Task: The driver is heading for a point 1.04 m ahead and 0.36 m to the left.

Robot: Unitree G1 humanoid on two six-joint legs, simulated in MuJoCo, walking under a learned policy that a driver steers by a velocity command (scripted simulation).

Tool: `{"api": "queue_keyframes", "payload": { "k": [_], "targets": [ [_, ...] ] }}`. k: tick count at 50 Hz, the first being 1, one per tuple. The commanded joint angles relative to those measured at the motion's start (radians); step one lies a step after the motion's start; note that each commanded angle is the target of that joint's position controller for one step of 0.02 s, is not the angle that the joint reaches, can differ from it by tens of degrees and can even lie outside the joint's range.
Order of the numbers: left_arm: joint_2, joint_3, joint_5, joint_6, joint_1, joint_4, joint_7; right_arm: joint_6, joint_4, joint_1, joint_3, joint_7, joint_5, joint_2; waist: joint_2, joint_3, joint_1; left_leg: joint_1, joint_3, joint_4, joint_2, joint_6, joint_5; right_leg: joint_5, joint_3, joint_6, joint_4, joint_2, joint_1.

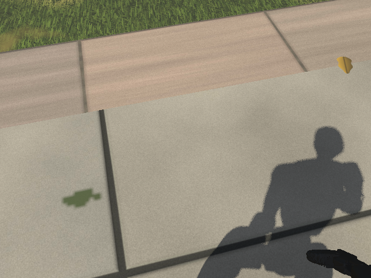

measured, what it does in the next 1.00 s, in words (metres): walks ahead, turning left: left foot, then right foot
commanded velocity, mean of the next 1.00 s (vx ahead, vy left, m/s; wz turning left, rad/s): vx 0.49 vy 0.00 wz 0.28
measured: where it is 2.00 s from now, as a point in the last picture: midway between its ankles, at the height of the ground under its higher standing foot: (149, 148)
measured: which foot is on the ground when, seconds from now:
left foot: up 0.00-0.02, down 0.04-0.60, up 0.62-1.00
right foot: down 0.00-0.06, up 0.08-0.56, down 0.58-1.00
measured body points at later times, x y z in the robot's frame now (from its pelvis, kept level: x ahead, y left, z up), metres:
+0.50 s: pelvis +0.28 +0.02 +0.02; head +0.31 +0.02 +0.46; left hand +0.49 +0.26 -0.08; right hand +0.25 -0.25 -0.12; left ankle +0.18 +0.11 -0.73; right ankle +0.48 -0.13 -0.69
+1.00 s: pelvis +0.55 +0.02 +0.01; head +0.57 +0.04 +0.46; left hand +0.47 +0.30 -0.12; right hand +0.81 -0.15 -0.08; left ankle +0.66 +0.21 -0.68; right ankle +0.48 -0.12 -0.73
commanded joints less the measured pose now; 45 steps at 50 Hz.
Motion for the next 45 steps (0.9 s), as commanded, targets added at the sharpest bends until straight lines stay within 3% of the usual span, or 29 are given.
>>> {"api": "queue_keyframes", "payload": {
  "k": [1,2,3,4,5,6,7,8,9,11,12,14,17,20,23,25,27,28,29,30,31,32,33,34,35,37,38,41,45],
  "targets": [
    [0.196,0.043,0.008,0.013,-0.036,-0.046,0.006,-0.011,-0.015,0.151,-0.063,-0.004,0.002,-0.163,-0.150,-0.069,-0.185,0.293,0.035,0.008,-0.066,0.060,-0.046,1.003,0.040,-0.111,0.265,-0.243,-0.091],
    [0.182,0.037,0.016,0.019,-0.045,-0.059,0.005,-0.004,0.037,0.322,-0.085,-0.013,0.005,-0.199,-0.138,-0.171,-0.262,0.537,0.014,0.015,-0.048,0.089,-0.044,0.973,0.017,-0.082,0.478,-0.201,-0.203],
    [0.112,0.017,0.028,0.016,0.007,-0.084,0.000,0.003,0.070,0.471,-0.103,-0.024,-0.015,-0.267,0.028,-0.307,-0.262,0.872,-0.295,0.006,0.172,0.172,-0.179,0.592,-0.012,-0.050,0.824,-0.105,-0.511],
    [-0.005,-0.015,0.008,-0.011,0.091,-0.074,-0.011,0.005,0.083,0.493,-0.098,-0.015,-0.020,-0.271,0.283,-0.452,-0.204,1.034,-0.808,-0.216,0.371,0.317,-0.403,-0.144,0.069,-0.007,1.156,0.073,-0.764],
    [0.103,0.011,-0.017,-0.041,0.012,-0.090,-0.018,-0.001,0.076,0.410,-0.074,-0.010,-0.013,-0.192,0.174,-0.320,-0.210,0.923,-0.794,-0.287,0.329,0.268,-0.478,-0.146,0.174,-0.035,1.260,0.009,-0.868],
    [0.151,0.024,-0.042,-0.057,-0.093,-0.125,-0.020,-0.008,0.060,0.328,-0.062,-0.012,-0.016,-0.148,0.113,-0.172,-0.188,0.764,-0.611,-0.294,0.298,0.226,-0.398,-0.075,0.139,-0.055,1.263,-0.041,-0.901],
    [0.144,0.024,-0.036,-0.062,-0.140,-0.138,-0.011,-0.020,0.051,0.250,-0.057,-0.006,-0.025,-0.134,0.002,-0.098,-0.147,0.598,-0.483,-0.322,0.262,0.202,-0.257,0.019,0.121,-0.059,1.191,-0.097,-0.856],
    [0.148,0.037,-0.019,-0.054,-0.154,-0.138,-0.002,-0.029,0.048,0.214,-0.049,-0.002,-0.035,-0.104,-0.010,-0.071,-0.114,0.499,-0.392,-0.341,0.224,0.184,-0.154,0.069,0.117,-0.061,1.127,-0.133,-0.801],
    [0.126,0.037,-0.012,-0.040,-0.128,-0.136,0.000,-0.033,0.055,0.204,-0.045,0.001,-0.042,-0.095,0.022,-0.064,-0.085,0.429,-0.340,-0.367,0.204,0.186,-0.110,0.090,0.123,-0.059,1.097,-0.153,-0.740],
    [0.090,0.036,-0.008,-0.018,-0.116,-0.139,0.002,-0.035,0.077,0.228,-0.042,0.000,-0.033,-0.087,0.032,-0.040,-0.063,0.368,-0.272,-0.409,0.182,0.196,-0.080,0.093,0.110,-0.049,1.024,-0.167,-0.721],
    [0.093,0.038,-0.006,-0.010,-0.146,-0.153,0.004,-0.036,0.087,0.244,-0.044,-0.006,-0.031,-0.100,0.030,-0.018,-0.062,0.351,-0.246,-0.429,0.176,0.199,-0.076,0.115,0.101,-0.040,0.981,-0.174,-0.747],
    [0.105,0.042,0.005,-0.006,-0.242,-0.194,0.006,-0.034,0.100,0.287,-0.052,-0.023,-0.032,-0.136,0.011,0.015,-0.080,0.365,-0.225,-0.455,0.181,0.205,-0.064,0.209,0.093,-0.015,0.867,-0.184,-0.836],
    [0.100,0.041,0.014,-0.016,-0.371,-0.242,-0.001,-0.022,0.114,0.351,-0.054,-0.041,-0.025,-0.148,0.003,0.031,-0.116,0.398,-0.187,-0.456,0.150,0.178,-0.030,0.384,0.075,0.005,0.648,-0.161,-0.866],
    [0.088,0.033,0.006,-0.027,-0.489,-0.277,-0.012,-0.012,0.129,0.420,-0.058,-0.051,-0.014,-0.164,0.007,0.039,-0.154,0.422,-0.166,-0.436,0.129,0.155,-0.019,0.481,0.047,0.019,0.470,-0.108,-0.813],
    [0.094,0.028,-0.003,-0.037,-0.573,-0.311,-0.028,0.002,0.146,0.478,-0.061,-0.055,-0.005,-0.163,0.019,0.045,-0.177,0.499,-0.198,-0.376,0.153,0.150,-0.016,0.463,0.055,0.022,0.379,-0.081,-0.798],
    [0.120,0.034,-0.007,-0.047,-0.580,-0.327,-0.037,0.013,0.147,0.486,-0.067,-0.062,-0.002,-0.169,0.037,0.036,-0.159,0.551,-0.236,-0.324,0.181,0.136,-0.006,0.418,0.075,0.011,0.325,-0.071,-0.763],
    [0.158,0.047,-0.009,-0.057,-0.522,-0.321,-0.039,0.023,0.138,0.469,-0.077,-0.066,-0.003,-0.185,0.067,0.001,-0.114,0.569,-0.262,-0.248,0.194,0.117,0.079,0.341,0.063,-0.009,0.303,-0.053,-0.652],
    [0.190,0.065,-0.008,-0.060,-0.416,-0.294,-0.035,0.025,0.128,0.452,-0.074,-0.065,-0.005,-0.175,0.067,-0.060,-0.057,0.550,-0.241,-0.137,0.156,0.095,0.185,0.319,0.047,-0.035,0.276,-0.039,-0.500],
    [0.244,0.087,0.005,-0.064,-0.241,-0.258,-0.026,0.025,0.102,0.433,-0.060,-0.061,-0.017,-0.139,0.043,-0.200,0.018,0.436,-0.203,0.092,0.094,0.065,0.150,0.320,0.104,-0.086,0.325,-0.112,-0.229],
    [0.344,0.113,0.023,-0.058,-0.093,-0.241,-0.018,0.013,0.063,0.495,-0.035,-0.058,-0.023,-0.041,-0.155,-0.379,0.024,0.093,-0.101,0.462,-0.051,-0.007,-0.163,0.255,0.430,-0.201,0.327,-0.360,0.174],
    [0.304,0.101,0.020,-0.048,-0.077,-0.231,-0.024,-0.002,0.055,0.545,-0.024,-0.056,0.001,-0.025,-0.339,-0.470,0.002,-0.108,-0.147,0.676,-0.085,-0.019,-0.592,0.106,0.749,-0.282,0.193,-0.473,0.261],
    [0.203,0.073,0.017,-0.047,-0.146,-0.250,-0.023,-0.004,0.056,0.485,-0.055,-0.059,0.024,-0.141,-0.217,-0.315,0.003,-0.180,-0.192,0.762,-0.018,-0.010,-0.540,0.040,0.630,-0.230,0.168,-0.425,0.136],
    [0.160,0.060,0.013,-0.045,-0.214,-0.264,-0.021,-0.001,0.042,0.424,-0.064,-0.063,0.025,-0.157,-0.156,-0.202,-0.014,-0.183,-0.162,0.756,0.028,-0.006,-0.448,0.087,0.471,-0.188,0.149,-0.387,-0.010],
    [0.136,0.052,0.014,-0.044,-0.274,-0.263,-0.024,0.005,0.037,0.397,-0.066,-0.066,0.015,-0.141,-0.106,-0.126,-0.042,-0.142,-0.150,0.711,0.061,-0.011,-0.376,0.157,0.366,-0.170,0.109,-0.344,-0.147],
    [0.118,0.047,0.019,-0.046,-0.309,-0.261,-0.025,0.016,0.034,0.393,-0.074,-0.066,0.006,-0.125,-0.120,-0.077,-0.070,-0.099,-0.153,0.665,0.090,-0.012,-0.327,0.194,0.284,-0.158,0.069,-0.310,-0.240],
    [0.124,0.052,0.026,-0.050,-0.331,-0.250,-0.026,0.041,0.022,0.406,-0.071,-0.058,0.007,-0.072,-0.136,-0.042,-0.101,-0.040,-0.138,0.634,0.113,-0.019,-0.280,0.258,0.178,-0.164,0.012,-0.288,-0.338],
    [0.132,0.057,0.024,-0.053,-0.330,-0.244,-0.024,0.050,0.009,0.395,-0.071,-0.057,0.006,-0.065,-0.120,-0.029,-0.107,-0.050,-0.135,0.617,0.117,-0.023,-0.257,0.296,0.135,-0.173,-0.005,-0.287,-0.353],
    [0.162,0.070,0.025,-0.055,-0.311,-0.228,-0.013,0.061,-0.034,0.330,-0.073,-0.052,-0.003,-0.067,-0.087,-0.003,-0.106,-0.108,-0.141,0.494,0.120,-0.036,-0.139,0.379,0.037,-0.184,-0.029,-0.288,-0.338],
    [0.198,0.081,0.019,-0.043,-0.282,-0.223,0.000,0.050,-0.082,0.197,-0.063,-0.024,-0.007,-0.055,-0.066,0.023,-0.066,-0.081,-0.078,0.265,0.102,-0.032,0.028,0.410,-0.085,-0.163,-0.037,-0.270,-0.303]
  ]
}}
